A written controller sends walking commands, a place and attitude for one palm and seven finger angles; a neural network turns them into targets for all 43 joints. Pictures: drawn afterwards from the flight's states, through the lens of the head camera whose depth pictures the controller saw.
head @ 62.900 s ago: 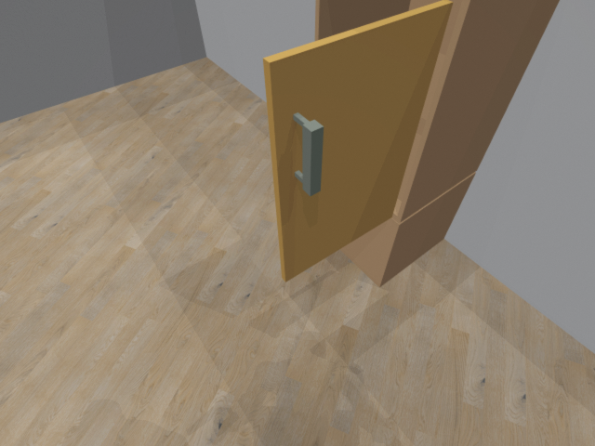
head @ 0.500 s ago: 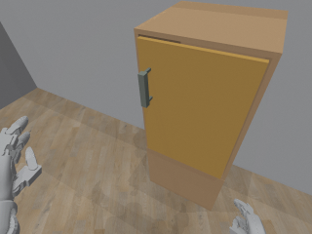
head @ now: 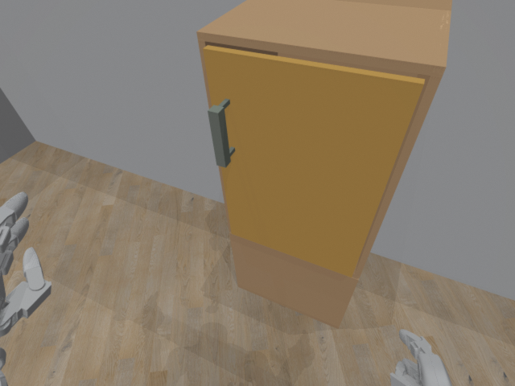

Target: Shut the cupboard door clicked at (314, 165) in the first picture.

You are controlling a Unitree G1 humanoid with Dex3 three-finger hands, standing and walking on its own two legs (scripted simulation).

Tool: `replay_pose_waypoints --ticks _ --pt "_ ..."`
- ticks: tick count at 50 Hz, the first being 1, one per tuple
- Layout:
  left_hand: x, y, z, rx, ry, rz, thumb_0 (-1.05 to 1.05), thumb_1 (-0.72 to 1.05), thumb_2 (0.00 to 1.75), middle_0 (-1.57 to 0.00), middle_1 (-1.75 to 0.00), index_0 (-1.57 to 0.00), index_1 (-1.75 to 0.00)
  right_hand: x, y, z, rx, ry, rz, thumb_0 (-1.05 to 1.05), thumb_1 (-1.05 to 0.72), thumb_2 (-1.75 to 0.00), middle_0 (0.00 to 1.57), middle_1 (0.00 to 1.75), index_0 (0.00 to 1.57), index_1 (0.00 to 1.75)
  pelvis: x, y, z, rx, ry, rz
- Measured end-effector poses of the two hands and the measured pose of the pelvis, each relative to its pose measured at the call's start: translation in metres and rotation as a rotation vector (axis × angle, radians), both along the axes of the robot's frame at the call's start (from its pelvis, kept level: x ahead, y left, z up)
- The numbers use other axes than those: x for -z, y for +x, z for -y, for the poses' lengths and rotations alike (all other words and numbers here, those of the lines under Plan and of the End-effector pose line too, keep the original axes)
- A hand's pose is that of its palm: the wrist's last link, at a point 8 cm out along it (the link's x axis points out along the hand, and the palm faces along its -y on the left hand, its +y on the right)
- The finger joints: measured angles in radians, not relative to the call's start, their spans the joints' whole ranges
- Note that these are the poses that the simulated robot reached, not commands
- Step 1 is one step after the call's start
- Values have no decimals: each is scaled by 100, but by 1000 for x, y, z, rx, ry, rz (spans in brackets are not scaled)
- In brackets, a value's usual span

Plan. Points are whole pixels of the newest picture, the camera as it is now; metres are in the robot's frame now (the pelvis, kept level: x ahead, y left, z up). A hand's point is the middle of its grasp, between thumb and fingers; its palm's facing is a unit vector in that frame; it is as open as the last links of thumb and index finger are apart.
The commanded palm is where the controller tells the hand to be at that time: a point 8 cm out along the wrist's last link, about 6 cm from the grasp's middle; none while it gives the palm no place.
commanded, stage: step back with the hand held close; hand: left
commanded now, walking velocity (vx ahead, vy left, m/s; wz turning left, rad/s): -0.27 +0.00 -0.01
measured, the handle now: (224, 133) +0.60 +0.12 +0.08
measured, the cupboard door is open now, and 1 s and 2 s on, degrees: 0 0 0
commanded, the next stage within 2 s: stop stepping back and stand still in 1.16 s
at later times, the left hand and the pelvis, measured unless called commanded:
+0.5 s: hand out of the picture +0.13 +0.28 +0.15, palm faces +0.45 -0.77 -0.45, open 7.4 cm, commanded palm +0.08 +0.31 +0.18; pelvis -0.06 +0.01 -0.01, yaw +0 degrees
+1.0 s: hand out of the picture +0.10 +0.29 +0.17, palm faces +0.47 -0.75 -0.46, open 7.4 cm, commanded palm +0.04 +0.31 +0.18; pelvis -0.09 +0.01 -0.01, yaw +2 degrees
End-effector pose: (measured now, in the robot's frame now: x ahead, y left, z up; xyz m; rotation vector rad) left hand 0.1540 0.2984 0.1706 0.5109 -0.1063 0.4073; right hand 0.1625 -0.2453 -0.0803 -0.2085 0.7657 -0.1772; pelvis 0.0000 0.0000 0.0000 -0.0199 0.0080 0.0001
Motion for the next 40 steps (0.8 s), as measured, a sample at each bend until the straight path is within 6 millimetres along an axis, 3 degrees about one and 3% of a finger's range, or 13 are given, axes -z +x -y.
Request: replay_pose_waypoints --ticks 12,25,32,40 --pt "-9 -25 -11 42 56 62 2 89 90 -21 -30 -21 -30 -7 -36 -9 28 -21 10 1 -90 -89 20 30 20 30 4 -32 -9 14 2 -5" --pt "0 -63 -15 18 67 141 2 89 90 -21 -30 -21 -30 2 -80 -13 -6 -52 -6 1 -90 -89 20 30 20 30 14 -64 -9 -1 -13 1" --pt "-9 -71 -8 34 101 209 2 89 90 -21 -30 -21 -30 7 -94 -8 -10 -50 -1 1 -90 -89 20 30 20 30 18 -74 -3 0 -16 9" --pt "-6 -76 -5 84 78 224 2 89 90 -21 -30 -21 -30 5 -109 -4 2 -72 -38 1 -90 -89 20 30 20 30 18 -86 -7 -18 -21 -13"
